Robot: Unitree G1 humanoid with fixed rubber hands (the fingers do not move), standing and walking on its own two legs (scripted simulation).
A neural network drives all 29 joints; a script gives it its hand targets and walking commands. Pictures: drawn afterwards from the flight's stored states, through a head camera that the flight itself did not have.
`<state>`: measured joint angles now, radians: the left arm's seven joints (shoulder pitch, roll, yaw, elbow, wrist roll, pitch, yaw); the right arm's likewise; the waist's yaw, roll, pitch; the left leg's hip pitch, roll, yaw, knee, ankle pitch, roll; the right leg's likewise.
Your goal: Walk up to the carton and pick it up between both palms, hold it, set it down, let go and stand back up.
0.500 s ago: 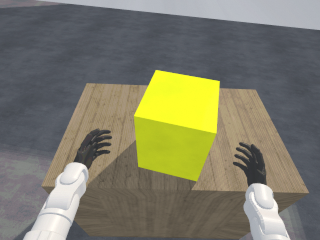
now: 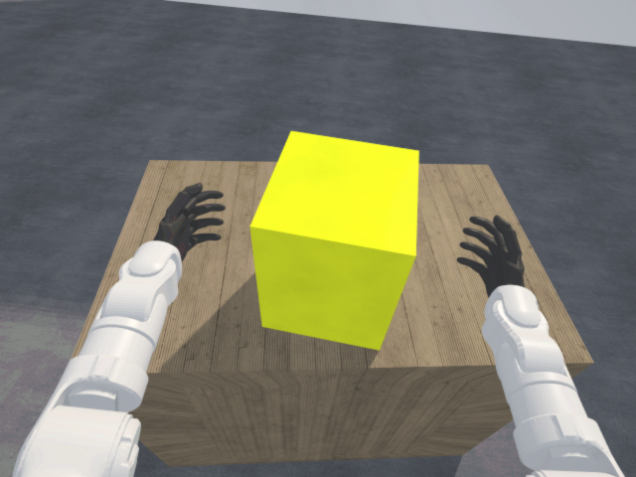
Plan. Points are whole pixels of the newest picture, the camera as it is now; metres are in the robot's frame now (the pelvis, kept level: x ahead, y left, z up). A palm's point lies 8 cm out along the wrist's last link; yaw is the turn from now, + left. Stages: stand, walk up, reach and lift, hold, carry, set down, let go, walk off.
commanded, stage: reach and lift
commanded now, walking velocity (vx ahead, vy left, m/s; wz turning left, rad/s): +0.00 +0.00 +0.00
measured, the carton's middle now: (336, 243) +0.46 -0.04 +0.00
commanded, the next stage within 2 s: none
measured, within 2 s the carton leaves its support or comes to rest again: neither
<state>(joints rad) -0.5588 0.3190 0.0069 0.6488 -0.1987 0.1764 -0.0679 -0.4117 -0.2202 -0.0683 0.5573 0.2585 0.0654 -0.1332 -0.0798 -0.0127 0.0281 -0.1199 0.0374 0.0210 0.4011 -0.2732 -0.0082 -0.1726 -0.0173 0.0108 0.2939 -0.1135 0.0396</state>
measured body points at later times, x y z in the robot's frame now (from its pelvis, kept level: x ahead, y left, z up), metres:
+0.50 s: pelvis +0.00 +0.00 +0.00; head +0.03 +0.01 +0.45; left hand +0.47 +0.16 +0.13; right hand +0.41 -0.25 +0.12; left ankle -0.04 +0.12 -0.75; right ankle +0.03 -0.15 -0.75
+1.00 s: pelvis +0.00 -0.01 +0.00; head +0.04 +0.02 +0.44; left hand +0.50 +0.15 +0.15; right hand +0.44 -0.24 +0.15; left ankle -0.04 +0.12 -0.75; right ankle +0.03 -0.15 -0.75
